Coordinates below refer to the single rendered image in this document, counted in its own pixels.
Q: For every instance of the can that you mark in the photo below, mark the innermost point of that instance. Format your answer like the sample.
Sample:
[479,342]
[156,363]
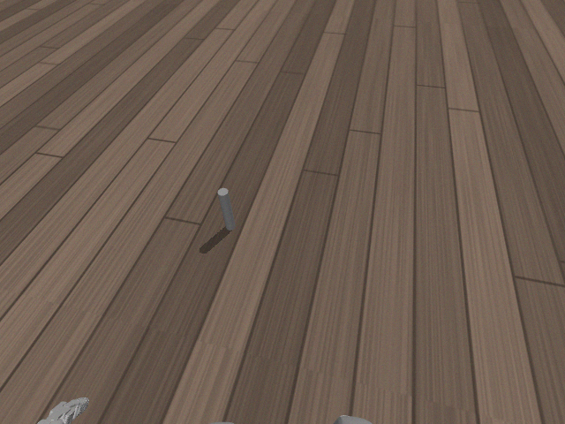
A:
[224,199]

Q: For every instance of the left robot hand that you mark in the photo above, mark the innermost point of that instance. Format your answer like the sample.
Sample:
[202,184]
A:
[65,413]

